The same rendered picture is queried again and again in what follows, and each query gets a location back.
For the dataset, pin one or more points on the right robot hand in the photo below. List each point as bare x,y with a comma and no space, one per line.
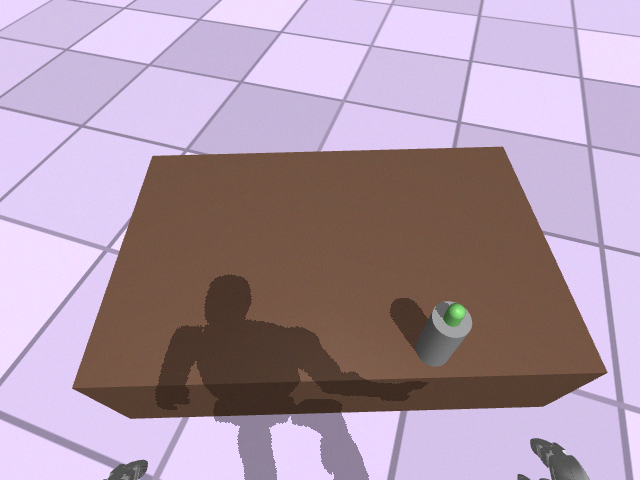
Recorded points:
562,466

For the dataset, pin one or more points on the left robot hand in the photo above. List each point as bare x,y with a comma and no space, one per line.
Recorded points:
132,471

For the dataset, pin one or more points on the bottle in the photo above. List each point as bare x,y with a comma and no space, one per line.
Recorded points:
447,326

